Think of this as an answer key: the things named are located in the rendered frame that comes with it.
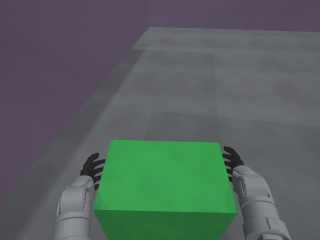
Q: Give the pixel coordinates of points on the left robot hand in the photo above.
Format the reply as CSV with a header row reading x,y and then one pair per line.
x,y
88,168

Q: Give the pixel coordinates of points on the robot left forearm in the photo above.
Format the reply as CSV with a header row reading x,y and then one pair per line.
x,y
74,210

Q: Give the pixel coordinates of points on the carton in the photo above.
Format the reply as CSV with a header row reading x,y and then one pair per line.
x,y
164,190

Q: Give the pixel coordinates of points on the robot right forearm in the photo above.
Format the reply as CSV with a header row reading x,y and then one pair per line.
x,y
261,219

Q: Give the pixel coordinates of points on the right robot hand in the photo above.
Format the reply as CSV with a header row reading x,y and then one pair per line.
x,y
234,158

